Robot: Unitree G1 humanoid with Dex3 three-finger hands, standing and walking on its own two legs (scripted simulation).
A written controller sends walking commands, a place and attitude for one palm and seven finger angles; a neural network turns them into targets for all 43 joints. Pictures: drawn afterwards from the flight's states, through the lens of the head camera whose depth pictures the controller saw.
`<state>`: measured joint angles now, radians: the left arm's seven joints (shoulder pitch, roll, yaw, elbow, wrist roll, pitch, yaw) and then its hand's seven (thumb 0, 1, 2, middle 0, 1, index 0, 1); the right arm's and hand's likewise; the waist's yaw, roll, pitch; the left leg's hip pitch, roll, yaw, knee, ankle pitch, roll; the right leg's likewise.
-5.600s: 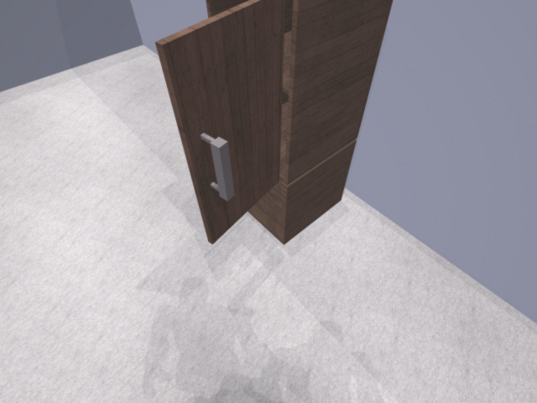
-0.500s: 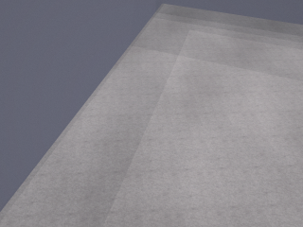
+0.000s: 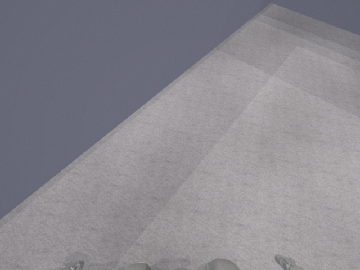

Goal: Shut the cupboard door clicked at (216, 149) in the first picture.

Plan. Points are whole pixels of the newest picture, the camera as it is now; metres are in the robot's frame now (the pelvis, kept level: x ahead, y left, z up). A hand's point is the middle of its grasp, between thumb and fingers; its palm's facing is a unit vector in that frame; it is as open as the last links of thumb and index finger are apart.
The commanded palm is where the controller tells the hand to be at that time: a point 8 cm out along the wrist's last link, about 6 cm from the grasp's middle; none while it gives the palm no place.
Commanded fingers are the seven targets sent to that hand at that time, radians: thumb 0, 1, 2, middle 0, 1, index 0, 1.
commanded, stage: walk to a spot facing it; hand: left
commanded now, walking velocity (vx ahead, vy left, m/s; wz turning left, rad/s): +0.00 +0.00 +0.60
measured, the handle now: out of the picture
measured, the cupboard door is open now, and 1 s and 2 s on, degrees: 100 100 100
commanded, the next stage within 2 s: none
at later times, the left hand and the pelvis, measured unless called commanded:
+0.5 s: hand out of the picture +0.02 +0.16 -0.18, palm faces +0.34 -0.92 -0.22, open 7.4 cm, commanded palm none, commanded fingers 0.00 0.90 0.90 -0.20 -0.30 -0.20 -0.30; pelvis +0.03 -0.04 -0.01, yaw +20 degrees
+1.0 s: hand out of the picture +0.01 +0.12 -0.15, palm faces +0.57 -0.78 -0.25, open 7.4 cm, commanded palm none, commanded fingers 0.00 0.90 0.90 -0.20 -0.30 -0.20 -0.30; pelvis +0.06 -0.09 +0.01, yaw +37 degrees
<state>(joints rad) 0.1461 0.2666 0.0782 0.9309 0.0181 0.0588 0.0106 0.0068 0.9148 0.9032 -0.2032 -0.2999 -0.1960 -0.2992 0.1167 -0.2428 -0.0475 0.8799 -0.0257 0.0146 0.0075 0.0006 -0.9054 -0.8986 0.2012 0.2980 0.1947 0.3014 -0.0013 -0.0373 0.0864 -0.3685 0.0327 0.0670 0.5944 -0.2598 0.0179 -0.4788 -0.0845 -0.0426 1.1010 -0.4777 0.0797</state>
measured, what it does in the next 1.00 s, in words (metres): steps to the right, turning left: right foot, then left foot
